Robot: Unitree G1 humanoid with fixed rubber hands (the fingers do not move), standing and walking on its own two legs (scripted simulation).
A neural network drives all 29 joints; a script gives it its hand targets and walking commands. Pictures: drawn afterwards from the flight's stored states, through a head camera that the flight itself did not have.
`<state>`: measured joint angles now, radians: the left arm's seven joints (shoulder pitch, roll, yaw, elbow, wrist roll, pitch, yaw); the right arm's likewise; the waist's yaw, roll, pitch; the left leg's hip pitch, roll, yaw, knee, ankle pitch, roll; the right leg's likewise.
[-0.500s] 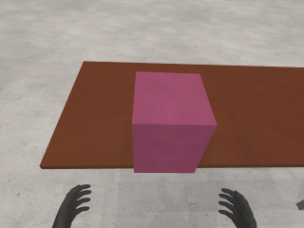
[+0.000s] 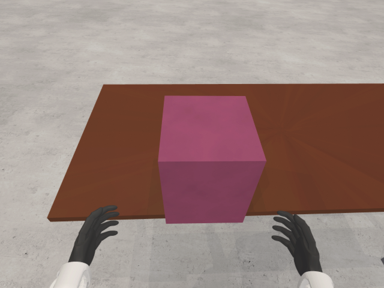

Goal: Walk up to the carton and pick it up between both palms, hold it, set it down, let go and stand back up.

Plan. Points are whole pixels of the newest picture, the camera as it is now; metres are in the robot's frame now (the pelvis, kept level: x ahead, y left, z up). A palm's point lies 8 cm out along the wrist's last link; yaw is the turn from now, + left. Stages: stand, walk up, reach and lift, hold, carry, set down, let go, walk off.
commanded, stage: reach and lift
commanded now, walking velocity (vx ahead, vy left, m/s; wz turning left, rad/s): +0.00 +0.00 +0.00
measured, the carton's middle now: (204, 161) +0.42 -0.01 +0.02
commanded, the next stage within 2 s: none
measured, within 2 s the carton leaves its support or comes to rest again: neither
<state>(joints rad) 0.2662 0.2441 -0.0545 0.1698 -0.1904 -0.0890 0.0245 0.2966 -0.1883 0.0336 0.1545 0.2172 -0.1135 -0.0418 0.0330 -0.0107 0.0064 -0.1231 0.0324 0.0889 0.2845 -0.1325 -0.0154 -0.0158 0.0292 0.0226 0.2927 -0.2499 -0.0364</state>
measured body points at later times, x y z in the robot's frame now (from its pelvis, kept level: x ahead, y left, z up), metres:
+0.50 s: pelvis -0.01 +0.00 +0.00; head +0.00 +0.00 +0.45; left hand +0.28 +0.22 +0.08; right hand +0.29 -0.20 +0.07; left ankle +0.01 +0.13 -0.75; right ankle -0.06 -0.10 -0.75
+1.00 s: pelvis -0.02 +0.00 +0.00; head -0.01 +0.01 +0.45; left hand +0.36 +0.22 +0.13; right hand +0.36 -0.21 +0.14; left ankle +0.01 +0.13 -0.75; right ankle -0.06 -0.10 -0.75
